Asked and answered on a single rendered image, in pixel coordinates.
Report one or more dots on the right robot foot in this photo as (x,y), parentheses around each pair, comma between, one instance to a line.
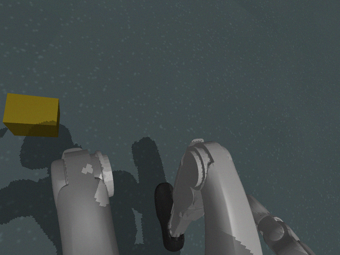
(163,204)

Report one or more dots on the carton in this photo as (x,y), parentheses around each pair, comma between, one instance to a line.
(34,116)

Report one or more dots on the right robot arm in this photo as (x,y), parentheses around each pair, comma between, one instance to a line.
(280,238)

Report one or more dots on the right robot hand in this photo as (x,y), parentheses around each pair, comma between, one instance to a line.
(258,210)

